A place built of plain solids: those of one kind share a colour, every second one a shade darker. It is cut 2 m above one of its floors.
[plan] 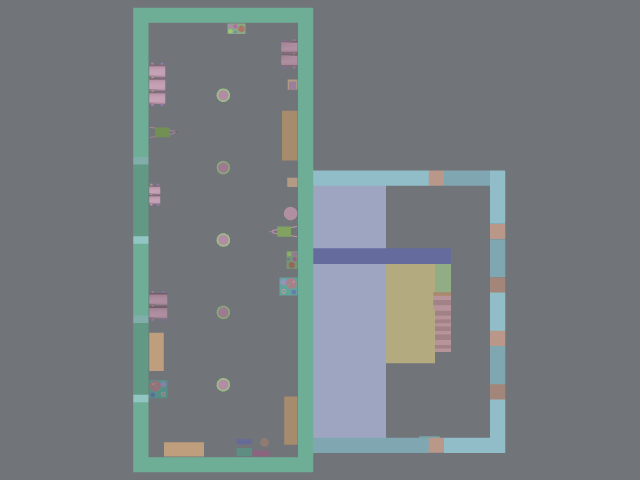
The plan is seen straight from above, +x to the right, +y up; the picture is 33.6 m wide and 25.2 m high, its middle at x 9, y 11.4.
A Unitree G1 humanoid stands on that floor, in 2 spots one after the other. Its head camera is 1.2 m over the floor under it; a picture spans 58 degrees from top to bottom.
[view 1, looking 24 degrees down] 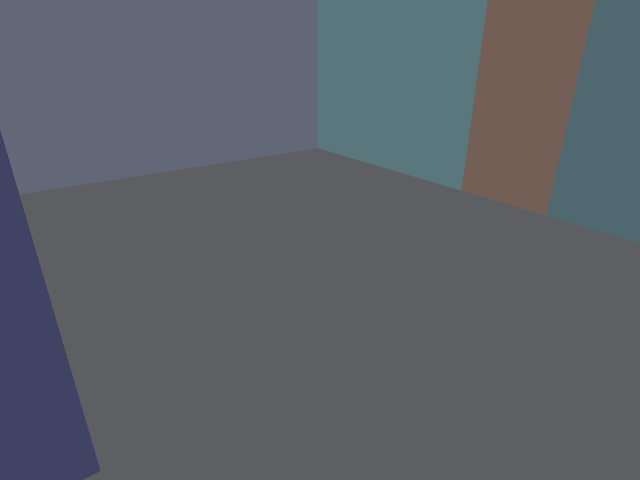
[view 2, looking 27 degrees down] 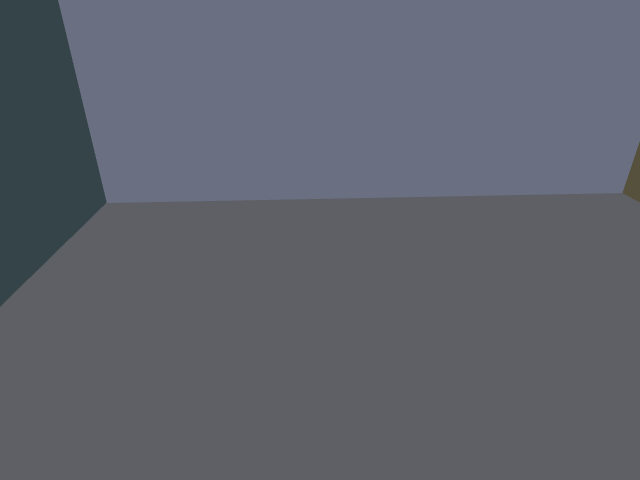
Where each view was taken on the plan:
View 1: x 17.03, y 10.97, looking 144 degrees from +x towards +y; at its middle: ground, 2.95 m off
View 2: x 15.49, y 2.43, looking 177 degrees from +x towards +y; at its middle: ground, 2.64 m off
